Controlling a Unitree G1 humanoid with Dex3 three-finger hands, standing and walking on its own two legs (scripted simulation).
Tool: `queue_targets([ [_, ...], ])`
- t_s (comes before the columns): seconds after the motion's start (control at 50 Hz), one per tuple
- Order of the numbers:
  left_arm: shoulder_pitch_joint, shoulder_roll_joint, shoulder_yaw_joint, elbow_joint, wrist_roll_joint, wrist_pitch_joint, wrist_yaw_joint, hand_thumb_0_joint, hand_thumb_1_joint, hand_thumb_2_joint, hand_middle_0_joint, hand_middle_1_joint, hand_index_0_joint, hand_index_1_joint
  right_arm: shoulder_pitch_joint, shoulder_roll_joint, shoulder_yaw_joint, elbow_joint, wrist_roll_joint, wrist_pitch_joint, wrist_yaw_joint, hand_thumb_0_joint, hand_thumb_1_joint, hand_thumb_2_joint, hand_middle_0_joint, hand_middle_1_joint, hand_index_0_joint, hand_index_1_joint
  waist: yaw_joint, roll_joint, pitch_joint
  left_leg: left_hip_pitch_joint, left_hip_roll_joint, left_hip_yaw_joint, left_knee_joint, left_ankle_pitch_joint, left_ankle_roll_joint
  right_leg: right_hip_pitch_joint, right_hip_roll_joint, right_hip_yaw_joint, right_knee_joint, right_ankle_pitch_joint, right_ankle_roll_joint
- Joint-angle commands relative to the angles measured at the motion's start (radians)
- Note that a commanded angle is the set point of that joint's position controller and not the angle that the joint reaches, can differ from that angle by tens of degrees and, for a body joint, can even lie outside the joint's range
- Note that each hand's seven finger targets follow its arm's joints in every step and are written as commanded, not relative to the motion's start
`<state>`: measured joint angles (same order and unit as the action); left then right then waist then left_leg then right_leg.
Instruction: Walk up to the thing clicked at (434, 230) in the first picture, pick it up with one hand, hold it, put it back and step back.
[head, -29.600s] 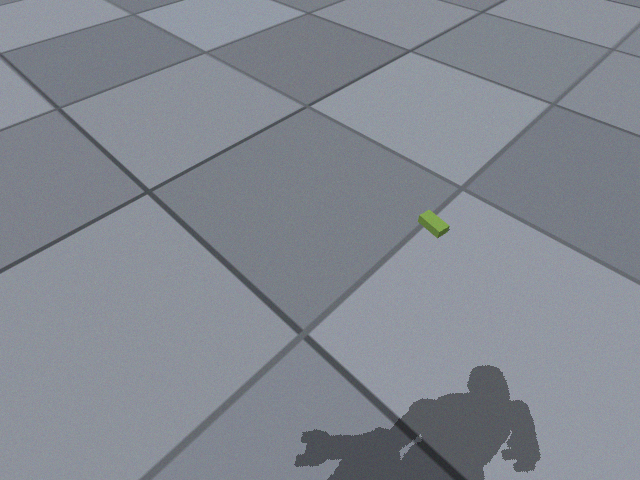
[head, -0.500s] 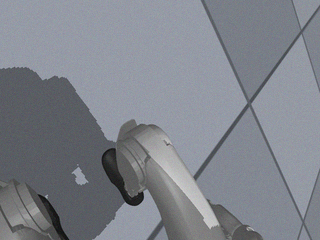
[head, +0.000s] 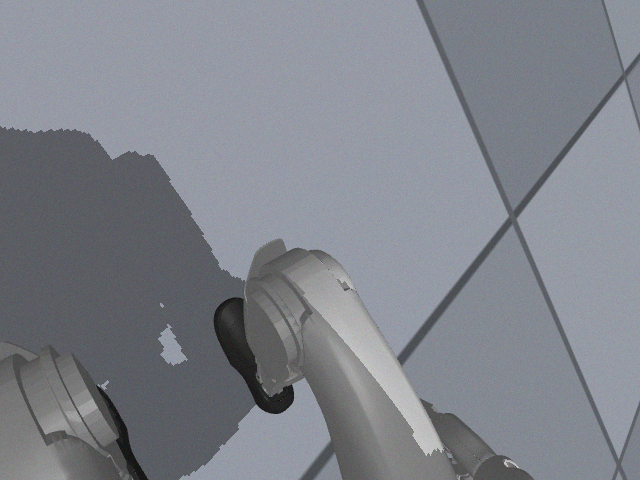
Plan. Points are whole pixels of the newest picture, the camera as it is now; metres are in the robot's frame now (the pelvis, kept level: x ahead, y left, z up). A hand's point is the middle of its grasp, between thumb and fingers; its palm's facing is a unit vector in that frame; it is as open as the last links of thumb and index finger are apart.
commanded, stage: settle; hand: left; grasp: from above
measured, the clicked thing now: out of the picture +0.49 +0.37 -0.29
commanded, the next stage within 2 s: lift in 0.62 s
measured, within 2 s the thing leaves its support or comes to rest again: neither
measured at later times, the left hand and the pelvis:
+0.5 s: hand out of the picture +0.48 +0.36 -0.17, palm faces -0.42 -0.11 -0.90, open 8.8 cm; pelvis -0.01 +0.00 +0.01, yaw +3 degrees
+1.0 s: hand out of the picture +0.46 +0.35 -0.11, palm faces -0.48 -0.15 -0.86, open 8.8 cm; pelvis -0.01 +0.00 +0.04, yaw +7 degrees
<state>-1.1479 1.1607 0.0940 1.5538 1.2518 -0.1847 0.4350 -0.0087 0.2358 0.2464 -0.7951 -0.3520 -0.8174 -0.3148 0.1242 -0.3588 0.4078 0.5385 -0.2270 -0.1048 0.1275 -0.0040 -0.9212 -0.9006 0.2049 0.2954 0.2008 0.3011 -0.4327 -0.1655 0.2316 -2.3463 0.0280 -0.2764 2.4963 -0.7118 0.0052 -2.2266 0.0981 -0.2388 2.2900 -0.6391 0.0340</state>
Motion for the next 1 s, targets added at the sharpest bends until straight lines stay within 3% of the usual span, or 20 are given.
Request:
queue_targets([
  [0.0,-0.270,0.252,0.034,-0.260,-0.012,0.004,0.004,0.000,0.674,0.334,-1.021,-0.416,-1.054,-0.384,0.235,-0.336,-0.133,0.048,0.002,0.018,0.001,0.000,-0.915,-0.905,0.199,0.300,0.199,0.300,-0.046,0.739,-0.778,0.608,0.052,0.086,-0.209,0.394,-0.014,0.419,0.014,-0.046,-0.194,0.335,-0.074],
  [0.06,-0.244,0.182,0.006,-0.299,-0.024,0.014,-0.043,0.000,0.690,0.332,-1.016,-0.442,-1.056,-0.403,0.247,-0.324,-0.159,0.049,0.011,0.036,0.009,0.000,-0.915,-0.905,0.199,0.300,0.199,0.300,-0.034,0.751,-0.814,0.642,0.050,0.087,-0.230,0.422,-0.016,0.412,0.015,-0.043,-0.200,0.337,-0.075],
  [0.08,-0.237,0.134,-0.019,-0.294,-0.031,0.023,-0.062,0.000,0.709,0.341,-1.023,-0.452,-1.065,-0.410,0.238,-0.342,-0.185,0.036,0.019,0.041,0.007,0.000,-0.915,-0.904,0.199,0.300,0.199,0.300,-0.028,0.727,-0.794,0.618,0.042,0.089,-0.235,0.391,-0.016,0.372,0.013,-0.045,-0.205,0.309,-0.083],
  [0.1,-0.213,0.145,-0.013,-0.296,-0.030,0.028,-0.077,0.000,0.726,0.357,-1.037,-0.458,-1.078,-0.417,0.245,-0.333,-0.188,0.039,0.022,0.050,0.008,0.000,-0.913,-0.904,0.199,0.300,0.199,0.300,-0.010,0.728,-0.800,0.610,0.042,0.091,-0.253,0.372,-0.016,0.373,0.013,-0.044,-0.205,0.290,-0.083],
  [0.12,-0.222,0.091,-0.046,-0.301,-0.043,0.032,-0.098,0.000,0.754,0.358,-1.064,-0.453,-1.103,-0.415,0.248,-0.326,-0.196,0.038,0.029,0.054,0.011,0.000,-0.916,-0.905,0.199,0.300,0.199,0.300,-0.017,0.718,-0.767,0.585,0.037,0.096,-0.259,0.342,-0.013,0.359,0.011,-0.038,-0.210,0.273,-0.084],
  [0.16,-0.178,0.101,-0.039,-0.308,-0.041,0.046,-0.126,0.000,0.798,0.400,-1.099,-0.461,-1.137,-0.424,0.262,-0.316,-0.202,0.036,0.040,0.069,0.011,0.000,-0.911,-0.903,0.199,0.300,0.199,0.300,0.008,0.669,-0.778,0.567,0.032,0.100,-0.266,0.341,-0.006,0.365,0.015,-0.035,-0.209,0.275,-0.080],
  [0.22,-0.200,0.055,-0.053,-0.337,-0.065,0.049,-0.162,0.000,0.828,0.422,-1.142,-0.434,-1.171,-0.406,0.258,-0.314,-0.223,0.021,0.058,0.089,0.005,0.000,-0.912,-0.903,0.199,0.300,0.199,0.300,0.010,0.598,-0.756,0.502,0.022,0.111,-0.275,0.277,0.001,0.361,0.011,-0.025,-0.224,0.237,-0.086],
  [0.26,-0.243,0.059,-0.049,-0.369,-0.069,0.042,-0.175,0.000,0.840,0.385,-1.146,-0.419,-1.179,-0.387,0.263,-0.314,-0.231,0.018,0.067,0.096,-0.005,0.000,-0.911,-0.903,0.199,0.300,0.199,0.300,0.004,0.579,-0.751,0.482,0.017,0.114,-0.277,0.247,0.003,0.353,0.007,-0.019,-0.230,0.216,-0.085],
  [0.3,-0.256,0.072,-0.045,-0.389,-0.059,0.034,-0.186,0.000,0.819,0.371,-1.135,-0.400,-1.165,-0.370,0.262,-0.303,-0.235,0.015,0.073,0.102,-0.011,0.000,-0.910,-0.902,0.199,0.300,0.199,0.300,0.021,0.563,-0.781,0.470,0.013,0.125,-0.278,0.234,0.007,0.375,0.007,-0.009,-0.232,0.209,-0.084],
  [0.32,-0.293,0.059,-0.060,-0.452,-0.058,0.027,-0.191,0.000,0.812,0.355,-1.134,-0.380,-1.164,-0.352,0.253,-0.289,-0.234,-0.001,0.077,0.101,-0.011,0.000,-0.910,-0.902,0.199,0.300,0.199,0.300,0.028,0.581,-0.809,0.497,0.012,0.129,-0.282,0.255,0.006,0.382,0.006,-0.004,-0.232,0.227,-0.081],
  [0.46,-0.330,0.062,-0.042,-0.458,-0.025,0.028,-0.190,0.000,0.761,0.369,-1.096,-0.388,-1.123,-0.362,0.251,-0.273,-0.254,-0.002,0.086,0.116,-0.022,0.000,-0.909,-0.902,0.199,0.300,0.199,0.300,0.058,0.668,-0.886,0.588,0.002,0.128,-0.329,0.250,-0.004,0.308,-0.007,0.004,-0.212,0.207,-0.089],
  [0.52,-0.342,0.018,-0.061,-0.460,-0.024,0.042,-0.200,0.000,0.771,0.372,-1.102,-0.387,-1.129,-0.360,0.255,-0.271,-0.264,0.002,0.088,0.125,-0.023,0.000,-0.909,-0.902,0.200,0.300,0.199,0.300,0.053,0.694,-0.899,0.604,-0.004,0.133,-0.334,0.281,-0.006,0.289,-0.013,0.005,-0.211,0.228,-0.091],
  [0.64,-0.372,-0.019,-0.077,-0.472,-0.055,0.064,-0.246,0.000,0.835,0.466,-1.162,-0.426,-1.181,-0.408,0.275,-0.269,-0.282,-0.001,0.096,0.143,-0.037,0.000,-0.908,-0.901,0.200,0.300,0.199,0.300,0.051,0.616,-0.890,0.549,-0.015,0.157,-0.335,0.245,0.006,0.300,-0.019,0.023,-0.247,0.203,-0.094],
  [0.66,-0.329,-0.033,-0.083,-0.439,-0.058,0.068,-0.255,0.000,0.827,0.387,-1.150,-0.488,-1.194,-0.444,0.278,-0.261,-0.280,-0.003,0.097,0.145,-0.037,0.000,-0.931,-0.913,0.199,0.300,0.199,0.300,0.046,0.593,-0.863,0.534,-0.015,0.158,-0.341,0.234,0.007,0.310,-0.018,0.022,-0.254,0.190,-0.094],
  [0.68,-0.323,-0.027,-0.078,-0.459,-0.070,0.072,-0.266,0.000,0.747,0.390,-1.070,-0.408,-1.114,-0.364,0.283,-0.255,-0.283,-0.003,0.097,0.147,-0.038,0.000,-0.892,-0.895,0.200,0.300,0.200,0.300,0.053,0.576,-0.891,0.544,-0.012,0.166,-0.337,0.239,0.012,0.339,-0.017,0.031,-0.262,0.196,-0.088],
  [0.74,-0.302,-0.003,-0.060,-0.498,-0.086,0.082,-0.301,0.000,0.738,0.325,-1.078,-0.452,-1.125,-0.403,0.292,-0.250,-0.295,-0.014,0.103,0.160,-0.046,0.000,-0.928,-0.911,0.199,0.300,0.199,0.300,0.084,0.573,-0.948,0.556,-0.017,0.182,-0.346,0.262,0.013,0.394,-0.020,0.048,-0.280,0.210,-0.089],
  [0.76,-0.296,-0.008,-0.062,-0.505,-0.094,0.085,-0.314,0.000,0.692,0.350,-1.033,-0.372,-1.062,-0.323,0.291,-0.251,-0.300,-0.014,0.103,0.166,-0.048,0.000,-0.893,-0.896,0.200,0.300,0.200,0.300,0.087,0.572,-0.957,0.550,-0.017,0.186,-0.345,0.257,0.014,0.399,-0.020,0.054,-0.290,0.203,-0.091],
  [0.82,-0.275,-0.006,-0.048,-0.552,-0.115,0.088,-0.348,0.000,0.743,0.345,-1.014,-0.511,-1.079,-0.442,0.297,-0.250,-0.314,-0.019,0.115,0.182,-0.056,0.000,-0.913,-0.906,0.199,0.300,0.199,0.300,0.107,0.575,-0.987,0.574,-0.022,0.189,-0.367,0.284,0.013,0.416,-0.024,0.061,-0.304,0.220,-0.094],
  [0.86,-0.279,0.014,-0.031,-0.610,-0.132,0.084,-0.369,0.000,0.716,0.377,-0.996,-0.528,-1.059,-0.462,0.302,-0.240,-0.319,-0.024,0.118,0.195,-0.056,0.000,-0.913,-0.907,0.199,0.300,0.199,0.300,0.121,0.570,-1.061,0.592,-0.020,0.197,-0.373,0.305,0.019,0.490,-0.023,0.080,-0.315,0.250,-0.086],
  [0.98,-0.196,0.002,-0.003,-0.714,-0.141,0.055,-0.404,0.000,0.706,0.402,-0.977,-0.546,-1.039,-0.480,0.297,-0.225,-0.349,-0.024,0.137,0.225,-0.068,0.000,-0.910,-0.905,0.199,0.300,0.199,0.300,0.169,0.593,-1.098,0.692,-0.029,0.197,-0.431,0.357,0.016,0.466,-0.030,0.088,-0.342,0.260,-0.096],
])
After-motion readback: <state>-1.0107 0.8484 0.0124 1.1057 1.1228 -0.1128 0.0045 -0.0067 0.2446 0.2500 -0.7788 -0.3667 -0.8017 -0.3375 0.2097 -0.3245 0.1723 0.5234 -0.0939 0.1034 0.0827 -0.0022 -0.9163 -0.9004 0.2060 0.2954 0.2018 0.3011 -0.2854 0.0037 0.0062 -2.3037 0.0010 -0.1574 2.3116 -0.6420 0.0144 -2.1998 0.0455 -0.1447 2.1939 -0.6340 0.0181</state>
